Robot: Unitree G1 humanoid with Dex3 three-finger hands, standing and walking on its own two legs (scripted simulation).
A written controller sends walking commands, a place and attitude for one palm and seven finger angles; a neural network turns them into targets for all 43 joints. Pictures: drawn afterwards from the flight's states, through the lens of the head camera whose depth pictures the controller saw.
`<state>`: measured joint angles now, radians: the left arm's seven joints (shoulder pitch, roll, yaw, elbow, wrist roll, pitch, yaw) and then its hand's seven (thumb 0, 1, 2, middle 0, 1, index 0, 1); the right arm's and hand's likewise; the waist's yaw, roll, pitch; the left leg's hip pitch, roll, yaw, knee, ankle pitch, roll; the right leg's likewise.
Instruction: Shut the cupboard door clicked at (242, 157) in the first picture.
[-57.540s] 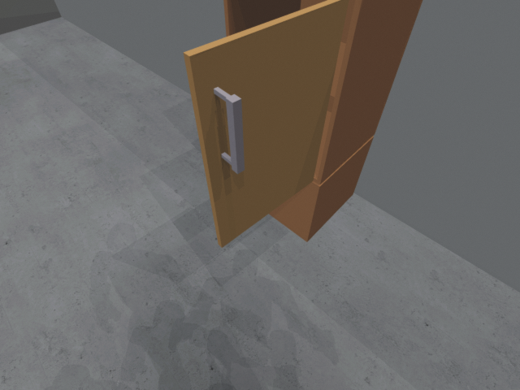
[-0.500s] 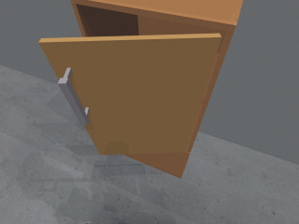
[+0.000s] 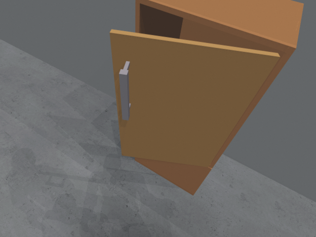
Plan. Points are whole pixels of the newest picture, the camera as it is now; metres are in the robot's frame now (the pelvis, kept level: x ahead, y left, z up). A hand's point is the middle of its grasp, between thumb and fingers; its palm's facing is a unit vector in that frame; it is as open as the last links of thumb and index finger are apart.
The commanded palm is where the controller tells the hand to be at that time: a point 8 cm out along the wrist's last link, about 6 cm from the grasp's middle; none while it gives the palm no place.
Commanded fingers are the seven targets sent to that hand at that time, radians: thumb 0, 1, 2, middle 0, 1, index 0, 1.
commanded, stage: come to a stop and stand still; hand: left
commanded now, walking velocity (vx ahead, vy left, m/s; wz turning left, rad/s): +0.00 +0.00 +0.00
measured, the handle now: (126, 92) +0.47 +0.15 +0.09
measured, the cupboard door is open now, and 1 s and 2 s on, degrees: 25 25 25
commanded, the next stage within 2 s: look again from close up in 0.92 s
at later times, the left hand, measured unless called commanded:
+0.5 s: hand out of the picture -0.05 +0.18 -0.18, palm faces +0.00 -0.99 -0.15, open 7.3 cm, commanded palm none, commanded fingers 0.00 0.90 0.90 -0.20 -0.30 -0.20 -0.30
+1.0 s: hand out of the picture -0.15 +0.15 -0.17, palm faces +0.06 -0.99 -0.14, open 7.3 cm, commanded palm none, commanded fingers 0.00 0.90 0.90 -0.20 -0.30 -0.20 -0.30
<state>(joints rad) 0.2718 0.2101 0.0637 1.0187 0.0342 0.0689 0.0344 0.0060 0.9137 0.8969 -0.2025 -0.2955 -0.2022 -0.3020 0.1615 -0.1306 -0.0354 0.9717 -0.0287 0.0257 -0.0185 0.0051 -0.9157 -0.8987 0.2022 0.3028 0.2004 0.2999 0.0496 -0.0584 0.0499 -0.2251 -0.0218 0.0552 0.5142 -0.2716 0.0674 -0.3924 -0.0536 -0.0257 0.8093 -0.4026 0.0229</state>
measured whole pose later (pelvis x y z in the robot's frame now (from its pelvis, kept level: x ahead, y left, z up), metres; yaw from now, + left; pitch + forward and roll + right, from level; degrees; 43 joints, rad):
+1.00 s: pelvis -0.07 +0.02 +0.00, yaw -1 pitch -1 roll +0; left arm 0.45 0.08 0.01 1.15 0.03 0.01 0.05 0.00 0.91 0.90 -0.20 -0.30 -0.20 -0.30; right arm 0.31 -0.10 -0.03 1.14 -0.02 0.02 -0.03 0.01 -0.92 -0.90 0.20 0.30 0.20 0.30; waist 0.02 -0.01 0.00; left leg -0.27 -0.06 0.09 0.36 -0.09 0.07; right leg -0.19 -0.02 -0.03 0.44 -0.25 0.00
